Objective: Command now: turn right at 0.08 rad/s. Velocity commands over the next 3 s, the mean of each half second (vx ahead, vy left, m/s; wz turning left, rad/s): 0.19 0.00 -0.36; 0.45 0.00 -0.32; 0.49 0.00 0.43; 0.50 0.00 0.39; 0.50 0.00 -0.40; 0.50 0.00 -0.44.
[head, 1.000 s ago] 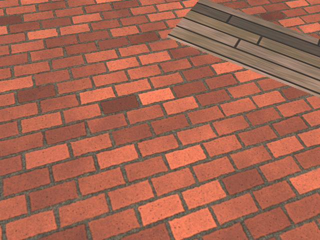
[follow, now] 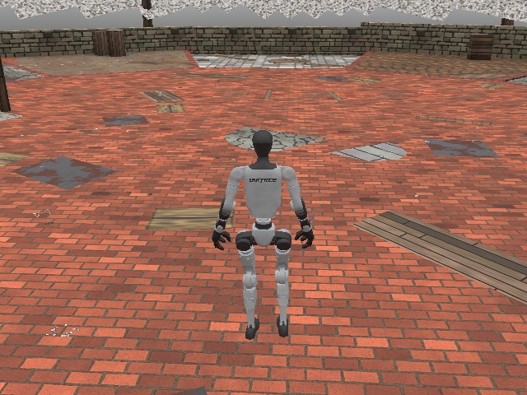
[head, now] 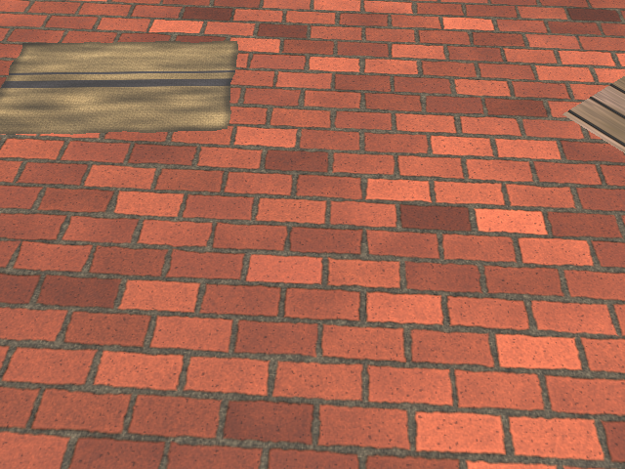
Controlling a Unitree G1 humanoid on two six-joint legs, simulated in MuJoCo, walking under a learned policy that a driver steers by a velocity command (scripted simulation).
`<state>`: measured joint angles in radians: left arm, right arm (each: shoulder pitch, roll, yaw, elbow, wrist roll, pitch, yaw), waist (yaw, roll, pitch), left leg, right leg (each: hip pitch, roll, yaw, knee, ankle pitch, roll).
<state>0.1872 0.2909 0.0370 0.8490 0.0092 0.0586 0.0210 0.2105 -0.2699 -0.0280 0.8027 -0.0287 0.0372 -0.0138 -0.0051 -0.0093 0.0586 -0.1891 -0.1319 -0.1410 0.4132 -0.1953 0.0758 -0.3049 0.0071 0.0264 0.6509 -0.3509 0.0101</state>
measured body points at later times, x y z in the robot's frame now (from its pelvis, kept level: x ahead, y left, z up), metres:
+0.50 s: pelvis +0.06 +0.01 +0.00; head +0.07 +0.02 +0.45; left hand +0.24 +0.25 -0.12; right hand +0.03 -0.29 -0.11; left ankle +0.02 +0.10 -0.74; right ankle +0.03 -0.13 -0.68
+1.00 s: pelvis +0.28 -0.13 +0.00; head +0.30 -0.14 +0.45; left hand +0.47 +0.07 -0.13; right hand +0.19 -0.36 -0.15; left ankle +0.31 +0.03 -0.65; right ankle +0.27 -0.17 -0.74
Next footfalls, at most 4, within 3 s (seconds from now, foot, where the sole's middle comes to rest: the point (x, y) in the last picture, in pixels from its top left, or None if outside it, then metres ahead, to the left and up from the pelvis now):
0.04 right None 0.04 -0.12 -0.78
0.36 left None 0.06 0.10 -0.78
0.80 right None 0.31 -0.19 -0.78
1.36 left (392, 401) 0.63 -0.16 -0.78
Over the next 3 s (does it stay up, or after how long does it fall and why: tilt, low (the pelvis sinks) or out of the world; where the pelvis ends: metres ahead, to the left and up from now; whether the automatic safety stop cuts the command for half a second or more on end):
stays up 1.30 -0.35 -0.01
